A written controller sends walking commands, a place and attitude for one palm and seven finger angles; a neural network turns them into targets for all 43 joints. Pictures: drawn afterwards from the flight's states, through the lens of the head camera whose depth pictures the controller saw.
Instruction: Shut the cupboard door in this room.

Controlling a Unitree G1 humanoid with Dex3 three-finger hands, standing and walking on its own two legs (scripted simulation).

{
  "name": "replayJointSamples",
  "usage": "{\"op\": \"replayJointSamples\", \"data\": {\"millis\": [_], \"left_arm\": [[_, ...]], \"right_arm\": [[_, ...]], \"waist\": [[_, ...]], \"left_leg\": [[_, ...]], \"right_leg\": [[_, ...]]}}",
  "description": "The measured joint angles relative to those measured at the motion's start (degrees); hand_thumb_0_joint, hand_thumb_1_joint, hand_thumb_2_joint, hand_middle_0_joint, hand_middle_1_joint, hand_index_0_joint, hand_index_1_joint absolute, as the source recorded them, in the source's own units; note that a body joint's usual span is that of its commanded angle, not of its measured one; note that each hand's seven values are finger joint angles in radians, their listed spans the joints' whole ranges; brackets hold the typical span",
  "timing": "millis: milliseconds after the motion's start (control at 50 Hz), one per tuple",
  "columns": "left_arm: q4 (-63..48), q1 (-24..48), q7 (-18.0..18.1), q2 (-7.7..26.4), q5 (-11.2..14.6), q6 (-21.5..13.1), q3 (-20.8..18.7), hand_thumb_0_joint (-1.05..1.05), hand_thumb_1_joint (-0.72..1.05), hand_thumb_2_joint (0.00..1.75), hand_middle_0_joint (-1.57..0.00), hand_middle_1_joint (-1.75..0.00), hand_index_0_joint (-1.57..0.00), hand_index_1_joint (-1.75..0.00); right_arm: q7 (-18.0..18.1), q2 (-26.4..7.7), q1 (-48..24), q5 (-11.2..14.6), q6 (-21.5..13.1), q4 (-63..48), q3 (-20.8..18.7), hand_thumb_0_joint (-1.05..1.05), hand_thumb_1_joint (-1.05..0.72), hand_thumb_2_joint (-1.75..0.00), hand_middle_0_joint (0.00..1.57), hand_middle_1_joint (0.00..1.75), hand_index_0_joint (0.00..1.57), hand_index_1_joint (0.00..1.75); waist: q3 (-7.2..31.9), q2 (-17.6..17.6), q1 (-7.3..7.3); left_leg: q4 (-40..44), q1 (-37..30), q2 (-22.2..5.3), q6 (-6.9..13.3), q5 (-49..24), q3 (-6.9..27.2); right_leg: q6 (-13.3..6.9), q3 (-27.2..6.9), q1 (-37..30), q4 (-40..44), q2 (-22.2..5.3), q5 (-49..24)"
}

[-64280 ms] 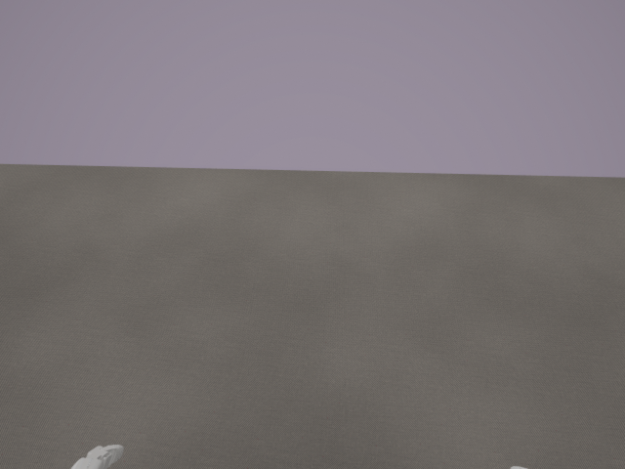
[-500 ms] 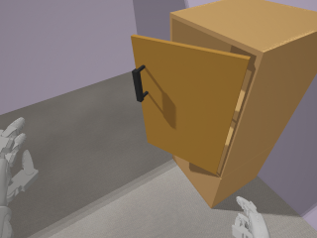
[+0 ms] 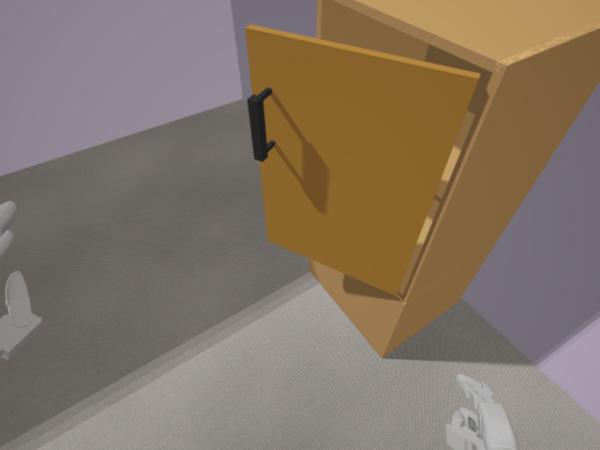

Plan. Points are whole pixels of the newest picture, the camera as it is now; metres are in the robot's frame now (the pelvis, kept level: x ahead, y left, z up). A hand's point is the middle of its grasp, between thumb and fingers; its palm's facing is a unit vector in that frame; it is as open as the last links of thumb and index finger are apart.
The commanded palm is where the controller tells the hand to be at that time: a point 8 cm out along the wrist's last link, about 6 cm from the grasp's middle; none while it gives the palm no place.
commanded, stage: step back with the hand held close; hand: left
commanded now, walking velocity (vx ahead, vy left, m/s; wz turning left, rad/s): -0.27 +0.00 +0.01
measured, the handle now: (263, 125) +0.69 +0.12 +0.06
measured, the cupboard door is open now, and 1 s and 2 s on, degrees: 28 28 28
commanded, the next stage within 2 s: stop stepping back and stand still in 0.74 s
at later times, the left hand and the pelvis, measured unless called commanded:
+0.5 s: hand out of the picture +0.10 +0.29 +0.17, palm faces +0.51 -0.75 -0.42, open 7.4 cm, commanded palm +0.03 +0.32 +0.18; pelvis -0.09 +0.01 -0.01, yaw +4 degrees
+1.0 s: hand out of the picture +0.00 +0.31 +0.17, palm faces +0.40 -0.82 -0.42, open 7.4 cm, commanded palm -0.06 +0.35 +0.18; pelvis -0.21 +0.05 +0.00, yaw +0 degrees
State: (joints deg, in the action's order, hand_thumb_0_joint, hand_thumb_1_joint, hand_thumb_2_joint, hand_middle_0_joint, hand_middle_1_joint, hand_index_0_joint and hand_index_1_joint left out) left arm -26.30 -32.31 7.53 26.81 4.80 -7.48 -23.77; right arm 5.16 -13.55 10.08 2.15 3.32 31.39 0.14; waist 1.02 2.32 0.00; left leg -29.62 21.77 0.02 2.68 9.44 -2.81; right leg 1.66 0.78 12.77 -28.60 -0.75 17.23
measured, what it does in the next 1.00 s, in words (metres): walks backwards: right foot, then left foot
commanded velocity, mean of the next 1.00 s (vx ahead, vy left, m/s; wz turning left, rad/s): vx -0.26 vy -0.02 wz -0.06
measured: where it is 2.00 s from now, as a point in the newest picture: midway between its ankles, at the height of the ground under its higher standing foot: outside the picture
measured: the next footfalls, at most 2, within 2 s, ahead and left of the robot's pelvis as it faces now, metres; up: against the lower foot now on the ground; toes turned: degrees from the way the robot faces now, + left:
right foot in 0.60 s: -0.08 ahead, -0.12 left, +0.00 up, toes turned +5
left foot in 0.78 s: -0.01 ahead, +0.12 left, +0.00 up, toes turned +5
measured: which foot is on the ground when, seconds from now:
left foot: down 0.00-0.64, up 0.66-0.76, down 0.78-1.00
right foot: down 0.00-0.46, up 0.48-0.58, down 0.60-0.80, up 0.82-1.00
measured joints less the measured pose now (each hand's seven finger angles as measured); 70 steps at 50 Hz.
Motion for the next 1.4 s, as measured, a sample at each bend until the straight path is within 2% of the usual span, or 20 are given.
{"op": "replayJointSamples", "data": {"millis": [200,380,500,560,620,680,740,760,800,840,900,960,1020,1100,1140,1180,1260,1320,1360,1400], "left_arm": [[-0.88,0.94,0.51,-1.3,-1.89,-3.85,-1.68,0.01,0.88,0.9,-0.21,-0.3,-0.21,-0.3],[-2.39,1.23,2.34,-3.39,-2.17,-5.13,0.2,0.01,0.88,0.9,-0.21,-0.3,-0.21,-0.3],[-0.83,5.51,1.91,-2.04,-2.48,-6.15,-0.67,0.01,0.88,0.9,-0.21,-0.3,-0.21,-0.3],[-1.37,5.71,0.95,0.08,-1.88,-6.84,-2.71,0.01,0.88,0.9,-0.21,-0.3,-0.21,-0.3],[-3.57,3.14,0.71,1.08,-0.73,-7.85,-4.49,0.01,0.88,0.9,-0.21,-0.3,-0.21,-0.3],[-4.81,1.26,0.95,0.08,-0.97,-7.85,-2.75,0.01,0.88,0.9,-0.21,-0.3,-0.21,-0.3],[-5.35,0.22,1.28,-1.03,-2.08,-6.41,-0.41,0.01,0.88,0.9,-0.21,-0.3,-0.21,-0.3],[-5.34,0.59,1.4,-1.32,-2.32,-5.96,0.01,0.01,0.88,0.9,-0.21,-0.3,-0.22,-0.3],[-4.46,3.36,1.47,-1.39,-2.42,-5.58,0.22,0.01,0.88,0.9,-0.22,-0.3,-0.22,-0.3],[-2.56,5.67,1.12,-0.92,-2.06,-5.86,-0.9,0.01,0.88,0.9,-0.21,-0.3,-0.22,-0.3],[-1.96,5.23,0.61,-0.78,-1.35,-5.16,-2.56,0.01,0.88,0.9,-0.21,-0.3,-0.21,-0.3],[-4.64,1.96,0.53,-1.13,-0.62,-4.4,-2.53,0.01,0.88,0.9,-0.21,-0.3,-0.21,-0.3],[-7.84,-1.06,0.58,-0.33,-0.25,-3.68,-2.2,0.01,0.88,0.9,-0.21,-0.3,-0.21,-0.3],[-9.0,-2.13,0.76,0.18,-0.18,-2.78,-1.1,0.01,0.88,0.9,-0.21,-0.3,-0.21,-0.3],[-7.82,-2.07,1.36,-0.12,-0.52,-2.09,-0.44,0.01,0.88,0.9,-0.22,-0.3,-0.22,-0.3],[-5.47,-0.15,2.16,-1.05,-1.25,-1.65,-0.05,0.01,0.88,0.9,-0.22,-0.3,-0.22,-0.3],[1.33,6.57,2.9,-2.79,-1.66,-0.55,-0.86,0.01,0.88,0.9,-0.21,-0.3,-0.21,-0.3],[2.06,6.14,2.27,-3.08,-1.34,0.57,-1.24,0.01,0.88,0.9,-0.21,-0.3,-0.21,-0.3],[-0.5,2.98,1.78,-2.49,-1.36,0.68,-0.91,0.01,0.89,0.9,-0.21,-0.3,-0.21,-0.3],[-4.2,-0.23,1.27,-1.66,-1.75,-0.15,-0.57,0.01,0.89,0.9,-0.21,-0.3,-0.21,-0.3]], "right_arm": [[-0.38,0.73,2.2,-0.84,-4.27,1.07,0.56,0.01,-0.9,-0.9,0.2,0.3,0.2,0.3],[-0.71,0.51,3.28,-1.85,-5.57,5.01,0.27,0.01,-0.9,-0.9,0.2,0.3,0.21,0.3],[0.04,0.97,1.6,-1.62,-6.85,4.86,0.13,0.01,-0.9,-0.9,0.2,0.3,0.21,0.3],[-0.85,2.07,1.13,-1.77,-7.8,3.73,-0.25,0.01,-0.9,-0.9,0.2,0.3,0.2,0.3],[-1.95,2.55,0.31,-1.77,-8.43,2.74,-0.15,0.01,-0.9,-0.9,0.2,0.3,0.2,0.3],[-2.46,2.51,-0.29,-1.78,-8.11,4.18,-0.37,0.01,-0.9,-0.9,0.2,0.3,0.2,0.3],[-1.89,2.5,1.32,-2.07,-6.64,5.44,0.22,0.01,-0.9,-0.9,0.2,0.3,0.21,0.3],[-1.46,2.2,1.86,-2.12,-6.38,5.37,0.44,0.01,-0.9,-0.9,0.2,0.3,0.21,0.3],[-0.55,1.83,1.51,-1.83,-6.43,5.42,0.16,0.01,-0.9,-0.9,0.2,0.3,0.21,0.3],[-0.46,2.41,0.04,-1.71,-6.91,5.63,-0.12,0.01,-0.9,-0.9,0.2,0.3,0.21,0.3],[-1.5,3.37,-0.5,-2.15,-8.17,4.6,-0.08,0.01,-0.9,-0.9,0.2,0.3,0.2,0.3],[-2.57,4.01,0.99,-2.19,-9.07,2.92,0.36,0.01,-0.9,-0.9,0.2,0.3,0.21,0.3],[-2.93,4.52,2.71,-2.36,-9.04,1.39,0.96,0.01,-0.9,-0.9,0.2,0.3,0.21,0.3],[-2.6,3.0,3.21,-2.64,-7.76,3.13,0.75,0.01,-0.9,-0.9,0.2,0.3,0.21,0.3],[-1.93,2.3,4.96,-2.45,-6.55,5.12,0.57,0.01,-0.9,-0.9,0.2,0.3,0.21,0.3],[-1.07,1.19,6.81,-2.31,-5.83,6.47,0.31,0.01,-0.9,-0.9,0.2,0.3,0.21,0.3],[0.17,1.05,6.86,-1.99,-5.68,8.6,0.12,0.01,-0.9,-0.9,0.2,0.3,0.2,0.3],[-0.73,2.45,7.01,-2.28,-6.41,7.58,0.26,0.01,-0.91,-0.9,0.2,0.3,0.2,0.3],[-1.6,3.24,7.5,-2.31,-6.67,5.87,0.63,0.01,-0.91,-0.9,0.2,0.3,0.2,0.3],[-2.37,3.38,7.21,-2.32,-6.43,4.42,0.61,0.01,-0.9,-0.9,0.2,0.3,0.2,0.3]], "waist": [[-1.12,-0.09,0.41],[-0.78,-0.66,-1.61],[-2.14,0.23,0.24],[-1.93,0.24,1.19],[-1.05,-0.79,0.48],[-1.85,-1.44,-0.75],[-0.01,-3.89,-1.93],[0.65,-3.89,-1.95],[0.05,-3.47,-1.18],[-1.71,-3.56,-0.94],[-2.17,-2.3,-0.08],[-0.98,-1.68,0.28],[0.57,-3.4,0.66],[-0.29,-2.59,-0.12],[1.54,-2.64,-0.47],[3.44,-2.16,-0.1],[2.04,-2.86,1.59],[1.11,-2.68,2.82],[1.18,-3.06,3.36],[0.88,-3.52,2.8]], "left_leg": [[-2.86,4.97,0.1,0.58,-1.55,2.2],[-5.68,6.9,-0.2,-1.86,5.49,1.16],[-3.52,7.47,-1.74,1.49,-3.07,1.02],[-1.88,9.07,-2.75,1.36,-5.87,0.5],[-1.68,11.76,-3.12,0.25,-5.61,-1.84],[-5.92,11.97,-2.23,-3.2,4.17,-1.83],[-10.72,8.27,-0.44,-4.27,8.16,-1.0],[-8.24,5.9,-0.65,-4.1,5.35,-0.36],[-4.9,5.21,-0.7,-0.83,-2.35,-0.09],[-4.29,5.45,-0.88,1.36,-3.05,-0.58],[-1.42,5.86,-2.62,1.87,-5.07,-0.52],[2.37,5.92,-3.88,1.14,-7.57,-0.98],[3.9,7.26,-2.5,-1.16,-4.56,-2.2],[-5.23,9.02,-1.71,-4.45,5.25,-0.93],[-10.47,6.8,-1.05,-4.55,8.08,0.56],[-9.21,2.98,-1.06,-3.45,9.19,1.52],[-6.62,2.24,0.34,-0.02,1.07,0.67],[-1.39,1.02,0.11,-0.45,-1.04,0.42],[-0.14,1.71,0.37,-1.55,1.7,-0.06],[-7.37,6.11,0.7,-3.23,8.96,-0.71]], "right_leg": [[-0.56,-0.17,4.25,-3.71,1.92,-0.91],[-0.48,-0.07,5.5,-4.47,1.38,-2.52],[-0.94,-0.49,7.41,-10.1,3.72,3.8],[-2.21,0.01,6.03,-12.31,5.18,7.38],[-3.25,-0.49,3.67,-6.88,4.64,6.34],[-1.28,-1.87,4.09,-6.48,3.68,1.39],[0.17,-4.03,4.19,-5.68,1.67,0.65],[0.62,-4.2,4.66,-5.59,1.54,0.37],[1.08,-3.73,5.98,-6.35,1.34,-0.19],[0.21,-4.64,7.45,-10.45,2.41,3.86],[-0.96,-3.14,8.1,-17.23,4.91,8.82],[-2.06,0.18,3.55,-13.03,5.53,11.12],[-3.97,1.8,-3.69,-1.2,4.65,12.23],[-4.24,1.41,-3.81,0.02,3.75,1.82],[-3.77,1.01,-3.52,-2.16,2.98,3.88],[-2.97,1.88,-2.68,-4.33,2.06,5.09],[-3.15,0.59,-0.17,-10.82,2.0,10.61],[-4.01,1.78,0.8,-12.18,4.48,11.59],[-5.02,3.12,-1.46,-5.88,5.43,12.41],[-6.9,2.2,-1.25,-1.05,5.22,8.12]]}}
